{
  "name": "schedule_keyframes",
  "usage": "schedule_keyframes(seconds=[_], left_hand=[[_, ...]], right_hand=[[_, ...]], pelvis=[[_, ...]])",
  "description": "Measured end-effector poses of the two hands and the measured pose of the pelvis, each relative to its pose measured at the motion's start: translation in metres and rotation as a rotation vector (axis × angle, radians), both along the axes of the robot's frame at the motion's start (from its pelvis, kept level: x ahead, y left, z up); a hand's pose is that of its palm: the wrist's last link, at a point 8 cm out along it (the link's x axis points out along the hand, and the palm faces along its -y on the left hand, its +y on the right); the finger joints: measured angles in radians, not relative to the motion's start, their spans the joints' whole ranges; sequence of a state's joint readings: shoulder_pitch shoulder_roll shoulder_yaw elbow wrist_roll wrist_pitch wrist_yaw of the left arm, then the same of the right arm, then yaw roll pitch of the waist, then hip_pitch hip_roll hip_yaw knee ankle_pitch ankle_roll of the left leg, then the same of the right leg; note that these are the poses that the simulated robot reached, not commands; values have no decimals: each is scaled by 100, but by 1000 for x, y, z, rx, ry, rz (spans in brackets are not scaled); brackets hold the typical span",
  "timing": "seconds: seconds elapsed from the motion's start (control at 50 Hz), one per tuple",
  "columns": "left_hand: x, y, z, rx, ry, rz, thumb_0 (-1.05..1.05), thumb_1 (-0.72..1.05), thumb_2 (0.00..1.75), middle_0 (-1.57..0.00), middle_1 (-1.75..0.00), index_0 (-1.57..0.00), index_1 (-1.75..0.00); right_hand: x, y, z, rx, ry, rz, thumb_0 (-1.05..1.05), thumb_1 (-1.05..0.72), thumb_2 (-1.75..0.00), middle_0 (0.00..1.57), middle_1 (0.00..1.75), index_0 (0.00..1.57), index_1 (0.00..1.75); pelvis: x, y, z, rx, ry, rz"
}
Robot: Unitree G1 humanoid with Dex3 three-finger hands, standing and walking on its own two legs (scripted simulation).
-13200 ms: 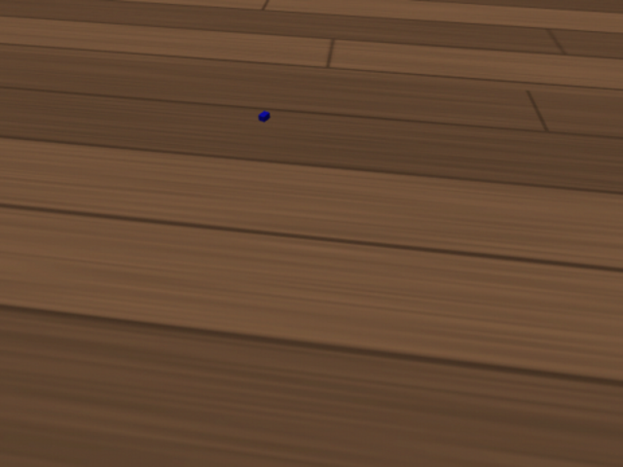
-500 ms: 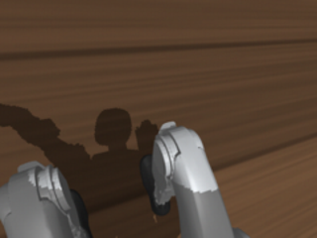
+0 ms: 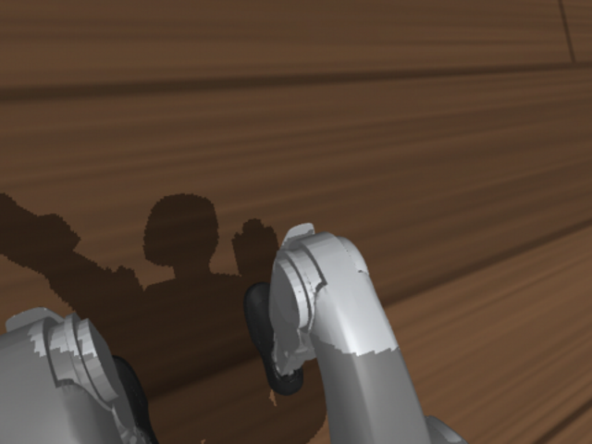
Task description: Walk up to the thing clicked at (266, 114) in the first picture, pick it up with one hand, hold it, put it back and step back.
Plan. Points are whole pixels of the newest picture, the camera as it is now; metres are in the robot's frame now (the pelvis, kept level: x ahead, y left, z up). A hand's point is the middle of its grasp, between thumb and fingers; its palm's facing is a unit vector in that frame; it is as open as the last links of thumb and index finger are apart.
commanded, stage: rise first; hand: left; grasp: from above
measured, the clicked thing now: out of the picture +0.49 +0.36 -0.31
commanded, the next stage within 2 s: none
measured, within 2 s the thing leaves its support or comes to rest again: neither
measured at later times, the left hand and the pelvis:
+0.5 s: hand out of the picture +0.45 +0.40 -0.19, palm faces -0.09 -0.42 -0.90, open 13.2 cm; pelvis +0.00 +0.00 +0.00, yaw -1 degrees
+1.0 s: hand out of the picture +0.45 +0.41 -0.20, palm faces -0.08 -0.42 -0.90, open 13.7 cm; pelvis +0.00 +0.00 +0.01, yaw -1 degrees
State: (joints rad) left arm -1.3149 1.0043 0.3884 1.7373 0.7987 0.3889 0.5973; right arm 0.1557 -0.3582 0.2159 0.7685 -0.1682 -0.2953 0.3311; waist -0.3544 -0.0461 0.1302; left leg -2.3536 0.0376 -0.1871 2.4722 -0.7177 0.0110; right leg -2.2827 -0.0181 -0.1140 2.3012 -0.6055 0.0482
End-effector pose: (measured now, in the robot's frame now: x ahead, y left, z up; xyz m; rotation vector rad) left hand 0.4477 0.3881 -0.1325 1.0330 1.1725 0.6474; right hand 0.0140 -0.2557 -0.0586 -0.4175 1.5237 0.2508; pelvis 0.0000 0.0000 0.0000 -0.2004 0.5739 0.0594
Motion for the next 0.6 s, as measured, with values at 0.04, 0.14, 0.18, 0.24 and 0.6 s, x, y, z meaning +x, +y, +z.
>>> schedule_keyframes(seconds=[0.04,0.14,0.18,0.24,0.6], left_hand=[[1,1,0,2,2,-2,0,-32,79,-30,-84,-30,-84],[3,4,-1,2,-1,-3,0,-33,80,-30,-85,-30,-85],[3,5,-2,1,-1,0,0,-33,80,-30,-85,-29,-85],[3,6,-2,0,3,3,0,-34,80,-29,-86,-29,-86],[2,19,-5,0,0,18,0,-39,85,-24,-91,-24,-91]], right_hand=[[-1,0,1,-2,2,0,0,-92,-90,20,30,19,29],[-3,2,5,-10,3,-1,0,-92,-90,20,30,19,29],[-3,2,6,-12,3,-2,0,-92,-90,20,30,19,29],[-3,3,7,-14,0,1,0,-92,-90,20,30,19,29],[4,9,12,-25,-21,30,0,-92,-90,20,30,19,29]], pelvis=[[0,0,0,-2,0,-2],[0,1,1,-6,0,-4],[0,1,1,-7,-1,-5],[0,1,1,-7,-2,-5],[-1,3,4,-20,-7,-7]])
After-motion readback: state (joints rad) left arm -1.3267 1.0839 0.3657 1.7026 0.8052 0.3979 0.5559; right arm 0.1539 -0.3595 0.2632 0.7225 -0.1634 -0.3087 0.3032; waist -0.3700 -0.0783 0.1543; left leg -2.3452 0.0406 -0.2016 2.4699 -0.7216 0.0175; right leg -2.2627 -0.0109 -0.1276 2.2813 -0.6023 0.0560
